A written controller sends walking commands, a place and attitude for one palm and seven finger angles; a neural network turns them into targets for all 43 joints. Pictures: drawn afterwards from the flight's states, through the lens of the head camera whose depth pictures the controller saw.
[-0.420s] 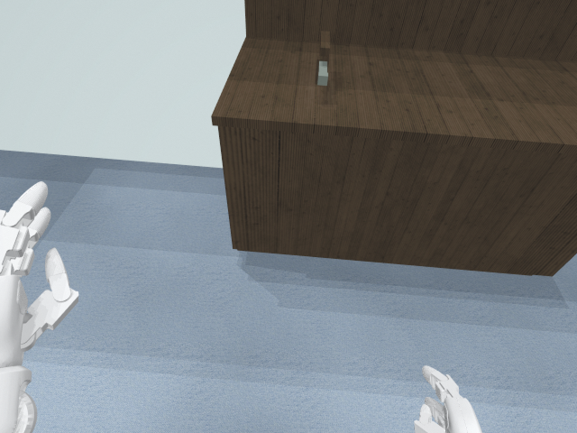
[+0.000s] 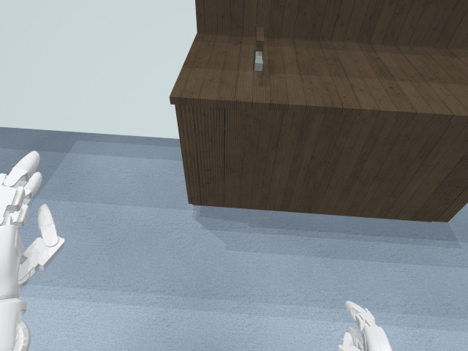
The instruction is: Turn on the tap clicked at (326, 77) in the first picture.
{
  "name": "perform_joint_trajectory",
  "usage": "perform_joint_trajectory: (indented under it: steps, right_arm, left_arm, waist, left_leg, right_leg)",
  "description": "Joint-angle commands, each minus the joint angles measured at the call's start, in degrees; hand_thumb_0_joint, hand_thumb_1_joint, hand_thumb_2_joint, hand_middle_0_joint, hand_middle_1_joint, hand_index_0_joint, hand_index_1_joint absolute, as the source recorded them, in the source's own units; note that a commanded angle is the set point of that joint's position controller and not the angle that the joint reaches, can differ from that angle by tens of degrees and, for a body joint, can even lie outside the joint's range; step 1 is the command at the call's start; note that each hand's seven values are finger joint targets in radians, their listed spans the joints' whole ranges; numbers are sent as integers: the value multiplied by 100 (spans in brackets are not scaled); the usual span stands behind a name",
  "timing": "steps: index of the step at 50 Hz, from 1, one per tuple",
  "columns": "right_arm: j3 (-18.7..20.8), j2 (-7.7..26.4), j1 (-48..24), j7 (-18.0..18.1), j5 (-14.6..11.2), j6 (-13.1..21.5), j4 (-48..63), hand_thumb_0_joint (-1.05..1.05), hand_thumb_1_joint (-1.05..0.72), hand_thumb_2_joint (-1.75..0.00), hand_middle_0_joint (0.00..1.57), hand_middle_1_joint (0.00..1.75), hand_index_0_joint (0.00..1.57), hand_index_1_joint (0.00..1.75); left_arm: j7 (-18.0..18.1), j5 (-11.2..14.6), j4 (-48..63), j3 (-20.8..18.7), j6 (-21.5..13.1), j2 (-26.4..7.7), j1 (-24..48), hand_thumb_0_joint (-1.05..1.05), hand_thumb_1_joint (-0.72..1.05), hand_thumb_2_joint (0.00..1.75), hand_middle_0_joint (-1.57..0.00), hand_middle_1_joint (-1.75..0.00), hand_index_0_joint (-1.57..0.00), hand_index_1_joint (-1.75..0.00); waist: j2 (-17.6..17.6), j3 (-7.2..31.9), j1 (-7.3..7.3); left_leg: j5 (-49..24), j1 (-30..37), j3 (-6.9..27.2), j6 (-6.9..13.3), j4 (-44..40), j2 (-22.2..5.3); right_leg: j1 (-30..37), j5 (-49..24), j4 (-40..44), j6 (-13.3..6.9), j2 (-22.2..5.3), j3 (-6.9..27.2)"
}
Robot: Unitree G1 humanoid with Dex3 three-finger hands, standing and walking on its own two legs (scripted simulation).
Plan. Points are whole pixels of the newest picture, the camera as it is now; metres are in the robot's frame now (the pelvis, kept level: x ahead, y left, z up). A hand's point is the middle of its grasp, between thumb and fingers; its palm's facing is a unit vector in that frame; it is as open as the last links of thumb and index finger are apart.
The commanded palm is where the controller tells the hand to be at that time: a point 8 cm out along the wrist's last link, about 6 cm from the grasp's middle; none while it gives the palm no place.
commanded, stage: walk to a spot facing it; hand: left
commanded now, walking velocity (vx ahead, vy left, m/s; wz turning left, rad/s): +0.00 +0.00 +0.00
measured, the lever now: (258, 65) +1.03 -0.02 +0.02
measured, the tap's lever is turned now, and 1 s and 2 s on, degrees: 0 0 0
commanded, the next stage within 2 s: turn to face it in 0.78 s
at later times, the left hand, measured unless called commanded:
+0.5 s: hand (112, 208) +0.27 +0.20 +0.15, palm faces +0.36 -0.86 -0.35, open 7.4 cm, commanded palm +0.21 +0.25 +0.18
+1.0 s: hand (160, 122) +0.44 +0.17 +0.18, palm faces +0.21 -0.89 -0.41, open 7.4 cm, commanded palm +0.39 +0.22 +0.18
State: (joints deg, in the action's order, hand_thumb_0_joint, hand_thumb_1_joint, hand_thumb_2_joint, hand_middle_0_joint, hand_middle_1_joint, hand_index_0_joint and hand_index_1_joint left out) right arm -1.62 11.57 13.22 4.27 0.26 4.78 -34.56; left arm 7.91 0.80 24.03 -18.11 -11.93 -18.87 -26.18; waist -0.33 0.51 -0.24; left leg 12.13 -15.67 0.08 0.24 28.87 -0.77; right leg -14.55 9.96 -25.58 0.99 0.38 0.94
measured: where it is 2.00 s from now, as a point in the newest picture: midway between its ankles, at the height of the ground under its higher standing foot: outside the picture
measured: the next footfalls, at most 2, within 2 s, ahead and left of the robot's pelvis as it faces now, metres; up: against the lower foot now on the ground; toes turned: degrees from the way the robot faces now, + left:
left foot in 0.72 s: +0.20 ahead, +0.11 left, +0.00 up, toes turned +3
right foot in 1.12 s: +0.30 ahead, -0.16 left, +0.00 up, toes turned -23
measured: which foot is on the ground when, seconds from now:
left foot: down 0.00-0.42, up 0.44-0.70, down 0.72-1.00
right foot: down 0.00-0.74, up 0.76-1.00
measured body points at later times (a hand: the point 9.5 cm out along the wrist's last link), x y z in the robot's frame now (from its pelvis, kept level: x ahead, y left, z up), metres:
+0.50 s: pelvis +0.04 -0.03 -0.01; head +0.02 -0.03 +0.44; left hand +0.24 +0.24 +0.17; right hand +0.16 -0.26 -0.11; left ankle +0.03 +0.10 -0.70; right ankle +0.04 -0.12 -0.74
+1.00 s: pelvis +0.17 -0.02 +0.00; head +0.19 -0.02 +0.45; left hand +0.42 +0.21 +0.20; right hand +0.30 -0.24 -0.08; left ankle +0.16 +0.11 -0.74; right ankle +0.21 -0.14 -0.69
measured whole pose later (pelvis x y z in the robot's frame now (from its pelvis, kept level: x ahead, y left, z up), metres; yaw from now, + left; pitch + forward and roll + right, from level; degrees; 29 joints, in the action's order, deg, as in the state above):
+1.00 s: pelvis +0.17 -0.02 +0.00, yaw -13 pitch +0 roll -1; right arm -3.1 6.5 11.5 2.7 1.0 5.6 -33.2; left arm 7.9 0.5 28.9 -20.4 -12.3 -21.0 -24.6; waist -0.4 -2.5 -0.4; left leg 17.4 -8.5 -13.5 -1.3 27.4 -7.8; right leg -29.4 18.2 -51.0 1.3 -3.1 -6.7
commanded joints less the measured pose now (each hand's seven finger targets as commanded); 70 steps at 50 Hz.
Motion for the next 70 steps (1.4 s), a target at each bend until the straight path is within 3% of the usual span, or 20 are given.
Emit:
perform_joint_trajectory:
  steps: [1,9,14,18,19,21,22,25,28,34,35,37,39,45,54,55,57,60,64,70]
  right_arm:
    - [281,652,-579,68,-19,289,892,0,-90,-90,20,30,20,30]
    - [333,724,-627,145,39,277,891,0,-90,-90,20,30,20,30]
    - [312,700,-526,231,54,280,783,0,-90,-90,20,30,20,30]
    - [298,700,-548,130,59,208,786,0,-90,-90,20,30,20,30]
    - [296,678,-550,111,48,209,807,0,-90,-90,20,30,20,30]
    - [315,597,-623,58,41,180,834,0,-90,-90,20,30,20,30]
    - [359,683,-732,16,13,204,859,0,-90,-90,20,30,20,30]
    - [259,601,-600,-10,35,132,725,0,-90,-90,20,30,20,30]
    - [215,517,-645,-10,47,40,717,0,-90,-90,20,30,20,30]
    - [348,524,-466,75,47,188,926,0,-90,-90,20,30,20,30]
    - [393,597,-389,109,22,219,934,0,-90,-90,20,30,20,30]
    - [485,813,-371,106,7,180,974,0,-90,-90,20,30,20,30]
    - [353,637,-544,93,75,261,843,0,-90,-90,20,30,20,30]
    - [404,654,-357,-12,22,282,735,0,-90,-90,20,30,20,30]
    - [384,527,-487,-120,-41,307,938,0,-90,-90,20,30,20,30]
    - [408,519,-479,-149,-102,317,942,0,-90,-90,20,30,20,30]
    - [381,337,-636,-171,-63,296,1082,0,-90,-90,20,30,20,30]
    - [405,435,-598,-259,-53,121,864,0,-90,-90,20,30,20,30]
    - [352,441,-816,-235,-39,-77,800,0,-90,-90,20,30,20,30]
    - [385,574,-682,-106,-32,-31,908,0,-90,-90,20,30,20,30]
  left_arm:
    - [130,-1,1152,-572,-395,-927,457,0,90,90,-20,-30,-20,-30]
    - [174,-39,1364,-572,-343,-951,650,0,90,90,-20,-30,-20,-30]
    - [249,-107,1410,-612,-367,-976,973,0,90,90,-20,-30,-20,-30]
    - [189,-122,1038,-463,-279,-799,625,0,90,90,-20,-30,-20,-30]
    - [178,-126,1041,-476,-273,-835,621,0,90,90,-20,-30,-20,-30]
    - [193,-132,944,-593,-247,-1086,735,0,90,90,-20,-30,-20,-30]
    - [200,-103,1086,-536,-286,-1135,954,0,90,90,-20,-30,-20,-30]
    - [186,-117,1113,-702,-422,-1236,697,0,90,90,-20,-30,-20,-30]
    - [195,-76,1403,-908,-560,-1364,665,0,90,90,-20,-30,-20,-30]
    - [236,58,1583,-781,-472,-1032,203,0,90,90,-20,-30,-20,-30]
    - [236,68,1773,-752,-501,-1028,293,0,90,90,-20,-30,-20,-30]
    - [270,85,2072,-798,-596,-1051,279,0,90,90,-20,-30,-20,-30]
    - [227,45,1806,-983,-605,-1411,400,0,90,90,-20,-30,-20,-30]
    - [126,-43,1780,-647,-403,-999,559,0,90,90,-20,-30,-20,-30]
    - [17,45,1479,-942,-280,-1176,358,0,90,90,-20,-30,-20,-30]
    - [25,17,1535,-996,-272,-1284,372,0,90,90,-20,-30,-20,-30]
    - [117,-12,1608,-1425,-327,-1714,299,0,90,90,-20,-30,-20,-30]
    - [180,77,1757,-1559,-352,-1662,-132,0,90,90,-20,-30,-20,-30]
    - [252,105,2173,-1584,-501,-1564,-424,0,90,90,-20,-30,-20,-30]
    - [295,160,1813,-1433,-496,-1493,-520,0,90,90,-20,-30,-20,-30]
  waist:
    - [-168,371,-5]
    - [-297,315,39]
    - [-1074,134,127]
    - [-993,113,49]
    - [-721,68,32]
    - [1458,-184,-55]
    - [1531,-249,-75]
    - [478,-232,34]
    - [526,152,33]
    - [397,700,28]
    - [74,851,86]
    - [-1726,1137,119]
    - [-1526,701,78]
    - [-1110,75,59]
    - [-930,655,-15]
    - [-470,838,-74]
    - [1608,1342,-74]
    - [987,1499,62]
    - [357,1501,122]
    - [398,1004,10]
  left_leg:
    - [532,-458,117,25,-780,-236]
    - [2587,-299,248,239,-737,-494]
    - [2822,59,1518,755,-1259,-1526]
    - [2550,-900,519,527,-654,-1253]
    - [2533,-1097,95,383,-59,-956]
    - [2038,-2316,-659,-4,2219,-40]
    - [1918,-2711,-276,-61,3261,-110]
    - [1345,-2604,50,-123,3472,-460]
    - [933,-1778,-272,-100,2278,-530]
    - [-159,413,-1043,-26,-141,-136]
    - [-227,1137,-840,80,-429,-283]
    - [-979,2761,1716,933,-796,-2207]
    - [-185,1963,2096,1198,-1254,-2596]
    - [-1586,1053,-298,693,-1113,-1978]
    - [-2717,902,-1364,213,796,-1686]
    - [-2363,631,-1406,106,1679,-1445]
    - [2322,-1628,-973,-199,4341,-115]
    - [1733,-1581,100,-322,4765,-460]
    - [988,-1573,69,-347,4369,-406]
    - [1054,-1060,-331,-135,2081,-315]
  right_leg:
    - [479,281,472,-76,-173,223]
    - [-380,2187,208,-289,-165,478]
    - [-970,1450,-1443,-163,172,-380]
    - [223,1437,-593,-255,32,-451]
    - [330,1622,-201,-431,-173,-21]
    - [590,2934,1145,-1270,-1605,3003]
    - [797,2826,1572,-1598,-2122,3792]
    - [681,1546,1315,-1633,-1890,2742]
    - [560,64,980,-1349,-1481,1325]
    - [489,-221,60,-852,-804,566]
    - [156,-445,-704,-673,-594,449]
    - [-1874,2100,-2941,-148,90,-339]
    - [-2332,2181,-4234,-174,-190,65]
    - [-2020,1049,-3185,27,-470,-535]
    - [177,-373,-491,-3,124,-1341]
    - [729,-988,-178,-77,-20,-1103]
    - [2154,-5720,-370,-1150,-1829,1793]
    - [1594,-3541,39,-831,-1912,1775]
    - [1108,-2258,262,-777,-1481,877]
    - [482,236,1110,-1050,-1509,1198]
